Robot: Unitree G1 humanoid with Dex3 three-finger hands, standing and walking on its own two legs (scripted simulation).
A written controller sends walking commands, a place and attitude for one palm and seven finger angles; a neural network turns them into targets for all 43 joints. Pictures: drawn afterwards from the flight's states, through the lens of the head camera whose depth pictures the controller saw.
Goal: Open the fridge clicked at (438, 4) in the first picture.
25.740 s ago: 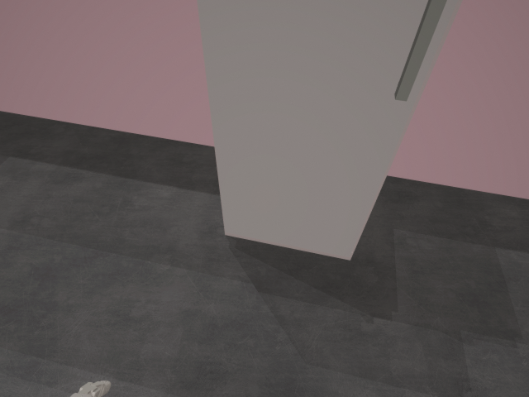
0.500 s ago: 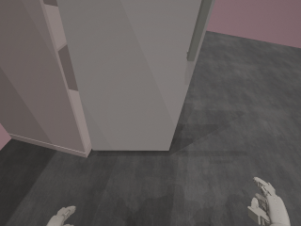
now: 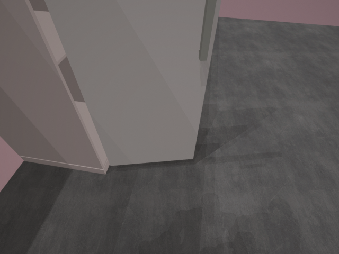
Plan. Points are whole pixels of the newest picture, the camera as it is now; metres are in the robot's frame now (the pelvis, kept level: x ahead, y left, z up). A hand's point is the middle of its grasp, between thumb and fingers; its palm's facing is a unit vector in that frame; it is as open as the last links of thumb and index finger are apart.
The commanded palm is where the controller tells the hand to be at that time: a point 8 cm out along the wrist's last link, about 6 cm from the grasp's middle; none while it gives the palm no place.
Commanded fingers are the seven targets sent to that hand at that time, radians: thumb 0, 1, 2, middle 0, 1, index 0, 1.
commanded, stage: let the arm hang, fingers relaxed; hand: right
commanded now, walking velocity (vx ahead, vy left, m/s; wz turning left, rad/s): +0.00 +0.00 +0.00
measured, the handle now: (208, 3) +0.77 -0.08 +0.26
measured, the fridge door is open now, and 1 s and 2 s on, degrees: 74 74 74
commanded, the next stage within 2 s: look to check the result in 0.44 s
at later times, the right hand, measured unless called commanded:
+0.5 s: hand out of the picture +0.06 -0.22 -0.17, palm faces +0.00 +0.97 -0.25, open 7.4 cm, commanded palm none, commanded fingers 0.00 -0.90 -0.90 0.20 0.30 0.20 0.30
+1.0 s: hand out of the picture +0.10 -0.23 -0.16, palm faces -0.01 +0.96 -0.30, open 7.4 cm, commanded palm none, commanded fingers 0.00 -0.90 -0.90 0.20 0.30 0.20 0.30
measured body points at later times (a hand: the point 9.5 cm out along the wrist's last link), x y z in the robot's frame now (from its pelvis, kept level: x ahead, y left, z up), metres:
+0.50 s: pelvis +0.01 -0.01 +0.00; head +0.02 -0.01 +0.45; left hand +0.03 +0.25 -0.15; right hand +0.06 -0.27 -0.15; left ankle +0.05 +0.10 -0.74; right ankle -0.03 -0.10 -0.74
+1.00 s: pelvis +0.02 +0.00 +0.00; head +0.04 +0.00 +0.45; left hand +0.06 +0.27 -0.14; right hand +0.10 -0.28 -0.14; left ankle +0.05 +0.10 -0.74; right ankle -0.03 -0.10 -0.74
